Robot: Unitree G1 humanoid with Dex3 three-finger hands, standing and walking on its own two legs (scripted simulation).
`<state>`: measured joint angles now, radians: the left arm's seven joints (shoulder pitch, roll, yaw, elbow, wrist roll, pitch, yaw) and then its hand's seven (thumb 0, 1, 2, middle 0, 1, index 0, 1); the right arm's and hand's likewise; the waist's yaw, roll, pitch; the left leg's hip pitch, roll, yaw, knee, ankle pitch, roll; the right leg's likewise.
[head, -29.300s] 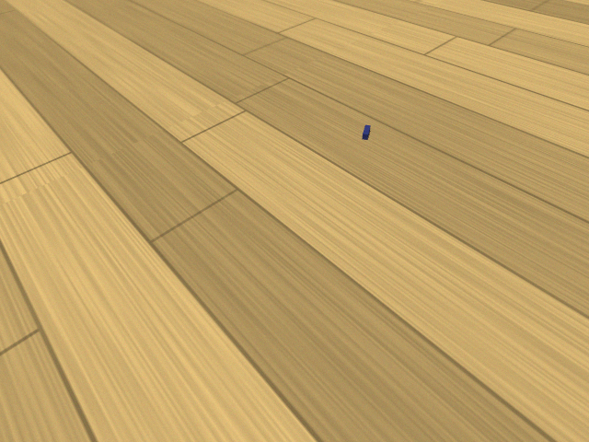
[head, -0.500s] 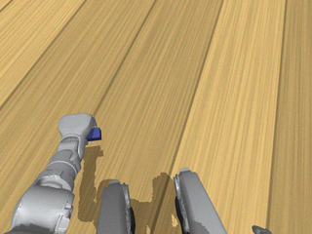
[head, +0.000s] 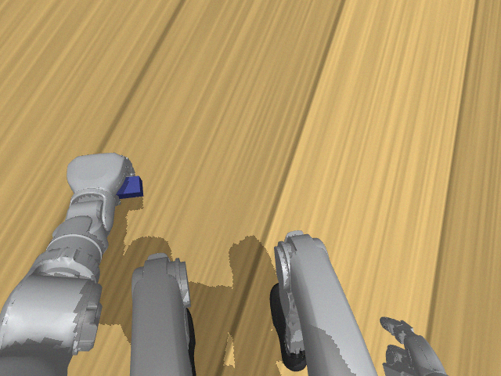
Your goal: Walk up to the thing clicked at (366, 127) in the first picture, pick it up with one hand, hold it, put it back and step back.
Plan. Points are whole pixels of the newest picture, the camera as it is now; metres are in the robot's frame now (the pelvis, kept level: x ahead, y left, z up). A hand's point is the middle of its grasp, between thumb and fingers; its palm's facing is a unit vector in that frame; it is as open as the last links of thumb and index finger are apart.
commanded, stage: crouch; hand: left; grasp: from above
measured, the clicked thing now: (114, 189) +0.45 +0.21 -0.21
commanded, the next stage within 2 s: lower in 0.72 s
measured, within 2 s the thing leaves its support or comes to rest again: neither
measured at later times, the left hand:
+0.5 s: hand (123, 197) +0.44 +0.20 -0.24, palm faces -0.47 -0.01 -0.88, open 6.3 cm
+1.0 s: hand (127, 200) +0.45 +0.21 -0.28, palm faces -0.49 -0.01 -0.87, open 6.3 cm
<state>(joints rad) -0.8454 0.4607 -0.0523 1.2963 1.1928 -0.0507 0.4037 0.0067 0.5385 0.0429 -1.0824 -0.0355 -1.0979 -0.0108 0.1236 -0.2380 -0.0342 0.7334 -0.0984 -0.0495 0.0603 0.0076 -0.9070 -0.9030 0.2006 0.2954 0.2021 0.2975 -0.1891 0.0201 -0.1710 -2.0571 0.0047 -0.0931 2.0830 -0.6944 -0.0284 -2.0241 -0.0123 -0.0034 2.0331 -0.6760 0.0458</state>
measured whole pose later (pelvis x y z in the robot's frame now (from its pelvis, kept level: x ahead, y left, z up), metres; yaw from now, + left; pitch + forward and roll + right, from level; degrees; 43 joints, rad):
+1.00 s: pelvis -0.01 +0.00 -0.10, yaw -2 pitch +35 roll -6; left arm -1.00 0.58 0.00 1.57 1.26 -0.15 0.48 0.01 0.56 0.00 -1.06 -0.08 -1.08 -0.04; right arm 0.15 -0.27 0.04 0.78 -0.16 -0.08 0.14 0.01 -0.92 -0.90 0.20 0.29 0.20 0.30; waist -0.26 0.00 -0.07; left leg -2.30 -0.01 -0.14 2.40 -0.70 -0.04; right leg -2.27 0.01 -0.02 2.32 -0.67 0.05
